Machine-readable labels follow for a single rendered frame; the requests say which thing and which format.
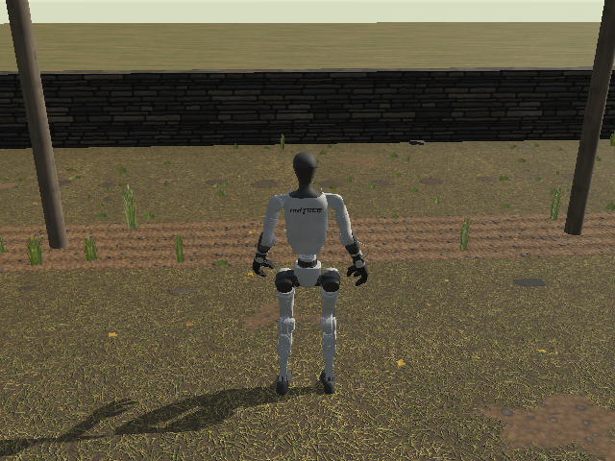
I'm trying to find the robot left forearm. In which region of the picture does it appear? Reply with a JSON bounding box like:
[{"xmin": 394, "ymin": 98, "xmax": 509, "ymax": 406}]
[{"xmin": 255, "ymin": 232, "xmax": 271, "ymax": 263}]

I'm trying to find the robot left hand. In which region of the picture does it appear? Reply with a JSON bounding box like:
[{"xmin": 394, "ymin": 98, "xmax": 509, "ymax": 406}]
[{"xmin": 252, "ymin": 259, "xmax": 275, "ymax": 277}]

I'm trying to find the robot right hand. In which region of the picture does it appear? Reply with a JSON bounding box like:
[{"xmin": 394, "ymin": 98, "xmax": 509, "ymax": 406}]
[{"xmin": 347, "ymin": 262, "xmax": 369, "ymax": 286}]

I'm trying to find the robot right upper arm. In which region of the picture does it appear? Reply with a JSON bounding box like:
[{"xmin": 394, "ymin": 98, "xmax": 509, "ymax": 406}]
[{"xmin": 326, "ymin": 193, "xmax": 355, "ymax": 246}]

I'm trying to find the robot right forearm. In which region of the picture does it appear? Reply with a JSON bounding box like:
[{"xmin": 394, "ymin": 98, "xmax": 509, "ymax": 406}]
[{"xmin": 345, "ymin": 231, "xmax": 365, "ymax": 268}]

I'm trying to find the robot left upper arm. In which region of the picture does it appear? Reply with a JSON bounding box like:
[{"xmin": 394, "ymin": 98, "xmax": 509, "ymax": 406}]
[{"xmin": 260, "ymin": 194, "xmax": 286, "ymax": 247}]

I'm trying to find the robot right shin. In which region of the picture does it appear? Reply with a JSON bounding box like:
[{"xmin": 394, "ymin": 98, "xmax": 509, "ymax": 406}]
[{"xmin": 322, "ymin": 317, "xmax": 336, "ymax": 381}]

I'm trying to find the robot left foot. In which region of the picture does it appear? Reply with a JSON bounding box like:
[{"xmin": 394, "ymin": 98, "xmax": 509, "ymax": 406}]
[{"xmin": 276, "ymin": 370, "xmax": 292, "ymax": 395}]

